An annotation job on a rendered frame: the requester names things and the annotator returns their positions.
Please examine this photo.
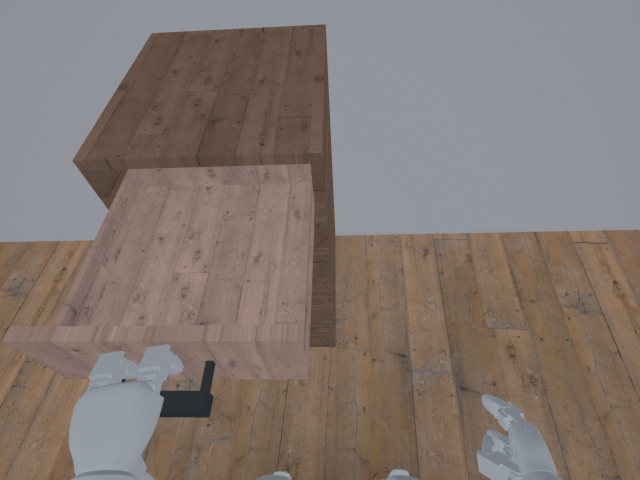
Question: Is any cabinet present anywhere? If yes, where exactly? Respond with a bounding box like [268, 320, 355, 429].
[72, 24, 336, 347]

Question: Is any right robot hand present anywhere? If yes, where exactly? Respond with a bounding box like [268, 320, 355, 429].
[476, 394, 558, 480]

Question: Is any left robot hand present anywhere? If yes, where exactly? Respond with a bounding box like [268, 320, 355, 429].
[69, 344, 183, 480]

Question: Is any handle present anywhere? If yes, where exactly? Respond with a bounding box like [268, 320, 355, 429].
[121, 361, 215, 418]

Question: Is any robot right shin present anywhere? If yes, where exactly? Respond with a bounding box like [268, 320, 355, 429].
[388, 469, 409, 477]

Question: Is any drawer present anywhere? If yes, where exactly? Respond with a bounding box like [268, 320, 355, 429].
[2, 164, 315, 380]

